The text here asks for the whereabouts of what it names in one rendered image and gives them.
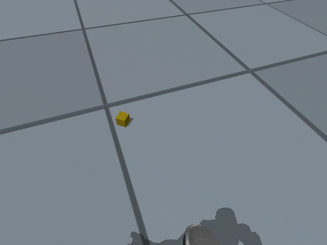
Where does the cube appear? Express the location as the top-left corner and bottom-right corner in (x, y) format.
(115, 111), (130, 127)

